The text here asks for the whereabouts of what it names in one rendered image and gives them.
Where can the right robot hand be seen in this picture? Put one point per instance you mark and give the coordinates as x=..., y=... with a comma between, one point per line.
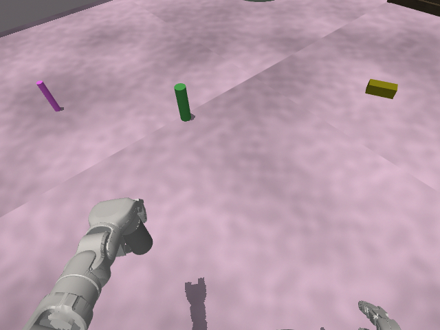
x=377, y=316

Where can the left robot arm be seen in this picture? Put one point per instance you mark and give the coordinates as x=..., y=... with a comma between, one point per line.
x=69, y=306

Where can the left robot hand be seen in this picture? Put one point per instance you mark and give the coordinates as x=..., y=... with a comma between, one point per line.
x=121, y=213

